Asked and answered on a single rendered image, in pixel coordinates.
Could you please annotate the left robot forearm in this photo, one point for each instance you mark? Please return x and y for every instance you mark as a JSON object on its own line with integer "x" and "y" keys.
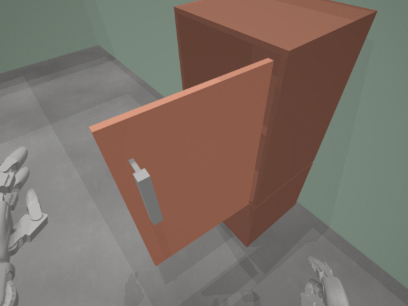
{"x": 8, "y": 292}

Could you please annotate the cupboard door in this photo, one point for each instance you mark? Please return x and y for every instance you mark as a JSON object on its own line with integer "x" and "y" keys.
{"x": 199, "y": 147}

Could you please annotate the handle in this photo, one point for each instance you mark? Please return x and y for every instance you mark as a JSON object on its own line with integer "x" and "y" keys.
{"x": 147, "y": 192}

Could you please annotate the left robot hand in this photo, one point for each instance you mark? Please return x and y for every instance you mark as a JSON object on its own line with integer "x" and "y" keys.
{"x": 27, "y": 228}

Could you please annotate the right robot hand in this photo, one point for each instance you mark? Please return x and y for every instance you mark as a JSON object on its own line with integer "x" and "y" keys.
{"x": 329, "y": 292}

